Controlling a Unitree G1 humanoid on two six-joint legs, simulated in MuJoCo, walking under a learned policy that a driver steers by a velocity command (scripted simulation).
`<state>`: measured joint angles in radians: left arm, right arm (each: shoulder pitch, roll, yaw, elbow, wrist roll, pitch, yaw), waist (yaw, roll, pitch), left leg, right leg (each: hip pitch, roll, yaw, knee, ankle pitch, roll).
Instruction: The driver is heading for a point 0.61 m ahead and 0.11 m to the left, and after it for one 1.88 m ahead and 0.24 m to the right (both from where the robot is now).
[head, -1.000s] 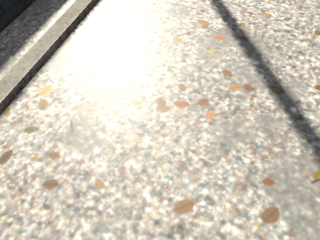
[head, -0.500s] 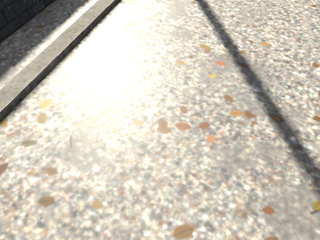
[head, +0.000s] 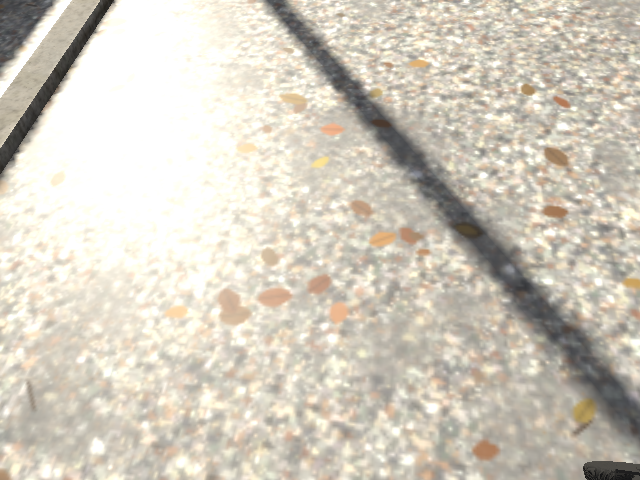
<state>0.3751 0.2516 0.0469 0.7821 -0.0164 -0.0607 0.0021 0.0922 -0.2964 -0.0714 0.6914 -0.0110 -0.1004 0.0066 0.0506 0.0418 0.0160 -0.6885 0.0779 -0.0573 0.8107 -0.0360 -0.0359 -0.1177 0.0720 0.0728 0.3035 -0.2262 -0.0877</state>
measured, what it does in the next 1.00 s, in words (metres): walks ahead: left foot, then right foot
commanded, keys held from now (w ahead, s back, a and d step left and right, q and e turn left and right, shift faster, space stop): w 0.22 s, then w+q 0.42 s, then q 0.02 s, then e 0.34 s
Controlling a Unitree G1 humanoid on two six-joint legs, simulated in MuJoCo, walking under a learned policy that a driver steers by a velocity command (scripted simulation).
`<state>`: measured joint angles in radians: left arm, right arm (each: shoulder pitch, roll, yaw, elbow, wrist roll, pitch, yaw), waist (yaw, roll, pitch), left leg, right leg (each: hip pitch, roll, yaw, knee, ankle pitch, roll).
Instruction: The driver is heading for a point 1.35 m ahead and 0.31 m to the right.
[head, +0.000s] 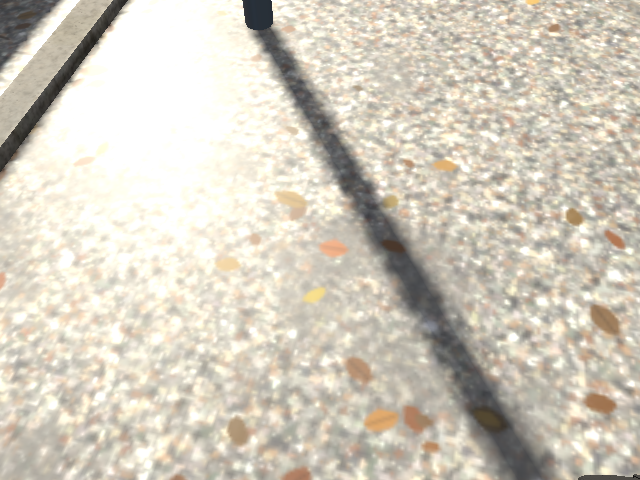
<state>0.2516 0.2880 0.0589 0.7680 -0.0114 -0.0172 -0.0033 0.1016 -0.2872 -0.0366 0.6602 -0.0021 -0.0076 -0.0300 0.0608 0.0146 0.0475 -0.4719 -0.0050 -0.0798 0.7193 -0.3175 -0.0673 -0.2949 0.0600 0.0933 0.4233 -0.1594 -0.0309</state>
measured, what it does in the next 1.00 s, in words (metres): steps on the spot, turning right: left foot, then right foot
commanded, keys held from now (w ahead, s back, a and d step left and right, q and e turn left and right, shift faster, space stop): e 0.58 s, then no key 0.42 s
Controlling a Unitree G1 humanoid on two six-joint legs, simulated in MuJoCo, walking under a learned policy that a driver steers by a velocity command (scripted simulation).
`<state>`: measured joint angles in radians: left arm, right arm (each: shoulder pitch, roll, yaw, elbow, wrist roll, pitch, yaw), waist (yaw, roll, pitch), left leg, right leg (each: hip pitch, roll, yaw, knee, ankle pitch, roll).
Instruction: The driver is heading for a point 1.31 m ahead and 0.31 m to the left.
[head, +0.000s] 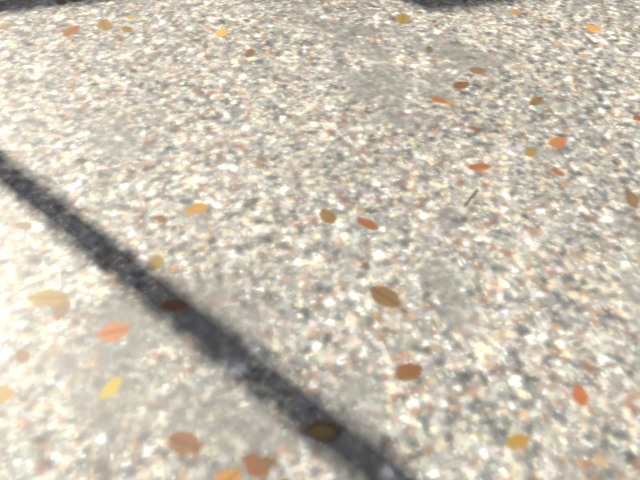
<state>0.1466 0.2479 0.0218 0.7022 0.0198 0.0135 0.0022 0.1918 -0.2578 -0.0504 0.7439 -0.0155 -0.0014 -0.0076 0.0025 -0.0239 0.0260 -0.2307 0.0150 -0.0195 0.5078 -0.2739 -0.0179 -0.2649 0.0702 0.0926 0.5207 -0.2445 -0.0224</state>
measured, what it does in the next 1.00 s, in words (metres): steps on the spot: right foot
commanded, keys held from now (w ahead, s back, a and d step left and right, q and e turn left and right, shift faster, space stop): no key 0.68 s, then w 0.32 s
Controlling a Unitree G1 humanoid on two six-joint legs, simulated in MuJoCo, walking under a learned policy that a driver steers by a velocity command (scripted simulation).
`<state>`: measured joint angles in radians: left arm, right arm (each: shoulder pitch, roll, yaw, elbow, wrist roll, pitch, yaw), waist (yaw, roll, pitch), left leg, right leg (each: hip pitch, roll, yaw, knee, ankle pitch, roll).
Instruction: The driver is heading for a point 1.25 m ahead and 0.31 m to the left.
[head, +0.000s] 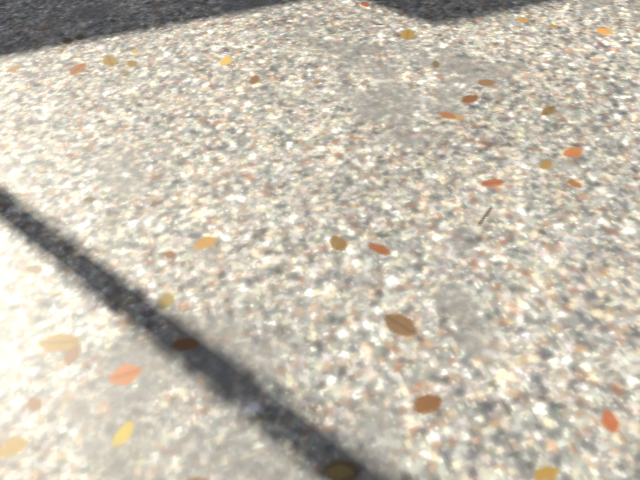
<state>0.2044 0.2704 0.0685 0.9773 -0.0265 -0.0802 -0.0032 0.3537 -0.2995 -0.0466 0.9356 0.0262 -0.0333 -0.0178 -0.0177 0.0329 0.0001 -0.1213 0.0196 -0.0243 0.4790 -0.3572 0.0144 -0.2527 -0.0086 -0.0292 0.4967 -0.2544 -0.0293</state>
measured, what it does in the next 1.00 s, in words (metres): walks ahead, turning left: left foot, then right foot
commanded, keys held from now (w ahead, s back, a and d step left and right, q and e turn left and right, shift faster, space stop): w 0.04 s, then w+q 0.74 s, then w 0.22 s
